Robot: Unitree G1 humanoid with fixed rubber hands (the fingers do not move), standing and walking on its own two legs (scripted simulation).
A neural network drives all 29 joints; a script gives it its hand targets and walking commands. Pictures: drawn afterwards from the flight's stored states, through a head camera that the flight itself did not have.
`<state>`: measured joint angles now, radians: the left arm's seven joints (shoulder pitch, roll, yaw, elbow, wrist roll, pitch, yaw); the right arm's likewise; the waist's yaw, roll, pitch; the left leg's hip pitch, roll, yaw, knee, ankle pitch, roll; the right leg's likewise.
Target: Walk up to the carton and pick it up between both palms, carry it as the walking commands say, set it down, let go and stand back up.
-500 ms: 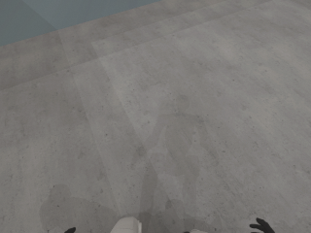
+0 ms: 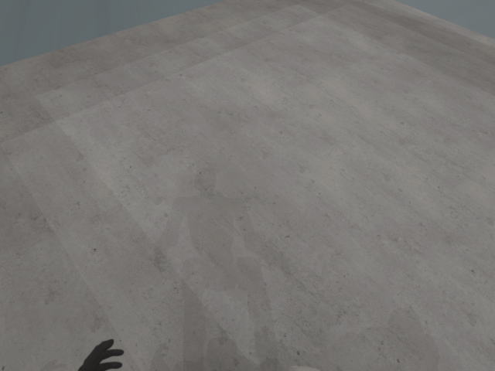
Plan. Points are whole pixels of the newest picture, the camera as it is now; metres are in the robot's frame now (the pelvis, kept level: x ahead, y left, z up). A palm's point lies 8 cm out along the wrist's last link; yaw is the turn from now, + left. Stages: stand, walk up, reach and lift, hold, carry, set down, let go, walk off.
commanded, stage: walk up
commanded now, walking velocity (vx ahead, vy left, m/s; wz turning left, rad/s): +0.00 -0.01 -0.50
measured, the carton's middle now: out of the picture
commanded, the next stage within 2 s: none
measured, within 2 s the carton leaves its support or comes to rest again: neither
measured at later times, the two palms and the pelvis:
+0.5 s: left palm out of the picture +0.11 +0.23 -0.13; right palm out of the picture +0.07 -0.30 -0.11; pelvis -0.01 -0.02 -0.01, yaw -14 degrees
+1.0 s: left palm (189, 341) +0.19 +0.11 -0.11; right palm out of the picture -0.13 -0.33 -0.15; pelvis -0.05 -0.06 -0.01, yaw -30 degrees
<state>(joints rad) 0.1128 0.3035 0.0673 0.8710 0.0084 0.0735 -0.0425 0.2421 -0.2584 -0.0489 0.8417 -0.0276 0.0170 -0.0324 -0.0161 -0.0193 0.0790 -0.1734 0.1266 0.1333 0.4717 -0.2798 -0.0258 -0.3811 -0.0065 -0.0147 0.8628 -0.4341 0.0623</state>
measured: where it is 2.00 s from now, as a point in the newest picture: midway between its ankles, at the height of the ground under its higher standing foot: outside the picture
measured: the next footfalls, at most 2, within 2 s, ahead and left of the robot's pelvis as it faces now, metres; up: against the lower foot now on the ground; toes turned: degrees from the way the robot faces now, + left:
right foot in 0.12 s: +0.02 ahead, -0.15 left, +0.00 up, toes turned -7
left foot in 0.50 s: +0.06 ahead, +0.08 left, +0.00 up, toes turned -12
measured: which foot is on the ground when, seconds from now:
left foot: down 0.00-0.12, up 0.14-0.48, down 0.50-0.92, up 0.94-1.00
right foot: up 0.00-0.10, down 0.12-0.52, up 0.54-0.90, down 0.92-1.00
